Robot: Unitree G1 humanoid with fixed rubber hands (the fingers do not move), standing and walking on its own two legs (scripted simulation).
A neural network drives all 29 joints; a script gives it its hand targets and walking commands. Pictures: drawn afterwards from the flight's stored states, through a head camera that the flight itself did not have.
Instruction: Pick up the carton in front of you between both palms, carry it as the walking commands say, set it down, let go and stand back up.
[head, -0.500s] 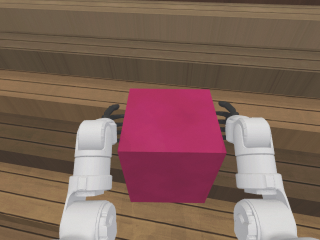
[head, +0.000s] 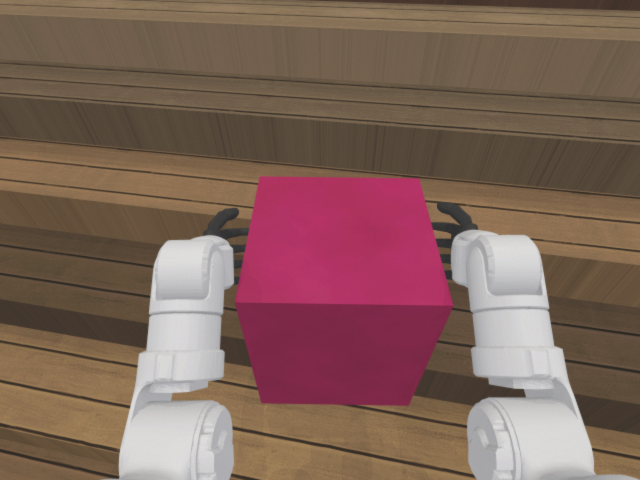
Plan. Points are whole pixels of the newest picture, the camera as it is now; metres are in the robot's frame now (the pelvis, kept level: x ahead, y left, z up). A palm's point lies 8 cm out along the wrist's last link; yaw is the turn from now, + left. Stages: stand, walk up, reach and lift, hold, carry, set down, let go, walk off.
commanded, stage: carry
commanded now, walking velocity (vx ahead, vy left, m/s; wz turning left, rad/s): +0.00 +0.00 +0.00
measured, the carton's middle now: (336, 295) +0.35 +0.00 +0.04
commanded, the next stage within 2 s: none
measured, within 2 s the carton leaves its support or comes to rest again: neither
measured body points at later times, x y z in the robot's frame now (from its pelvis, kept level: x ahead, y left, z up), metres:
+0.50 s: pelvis +0.05 -0.02 -0.01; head +0.03 -0.03 +0.44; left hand +0.42 +0.13 +0.16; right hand +0.42 -0.18 +0.16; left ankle -0.01 +0.07 -0.73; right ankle +0.03 -0.11 -0.74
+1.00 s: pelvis +0.28 +0.06 +0.09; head +0.36 +0.03 +0.53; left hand +0.70 +0.15 +0.21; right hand +0.64 -0.15 +0.20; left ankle +0.38 +0.12 -0.57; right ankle +0.14 -0.06 -0.43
